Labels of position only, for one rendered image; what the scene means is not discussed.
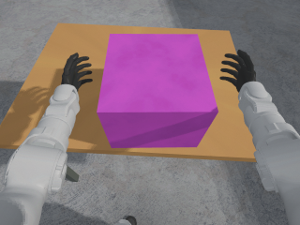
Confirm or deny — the table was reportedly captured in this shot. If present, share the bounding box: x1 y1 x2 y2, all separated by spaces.
0 22 257 182

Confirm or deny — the robot left upper arm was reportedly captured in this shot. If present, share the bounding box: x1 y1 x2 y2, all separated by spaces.
0 143 68 225

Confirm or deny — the robot right forearm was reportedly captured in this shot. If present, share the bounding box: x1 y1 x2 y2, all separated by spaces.
238 81 300 151

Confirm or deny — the robot left forearm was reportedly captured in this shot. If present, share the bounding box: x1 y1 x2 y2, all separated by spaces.
4 84 80 186

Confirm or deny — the left robot hand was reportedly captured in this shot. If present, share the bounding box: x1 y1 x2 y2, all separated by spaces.
61 52 93 92

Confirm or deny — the carton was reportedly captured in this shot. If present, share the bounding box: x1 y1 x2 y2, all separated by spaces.
97 34 218 148

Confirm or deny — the robot right upper arm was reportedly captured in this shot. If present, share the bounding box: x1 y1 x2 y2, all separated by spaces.
253 139 300 225

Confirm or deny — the right robot hand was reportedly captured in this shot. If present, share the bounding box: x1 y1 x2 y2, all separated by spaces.
219 50 256 93

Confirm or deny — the robot left foot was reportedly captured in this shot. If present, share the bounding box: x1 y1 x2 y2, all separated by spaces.
126 216 137 225

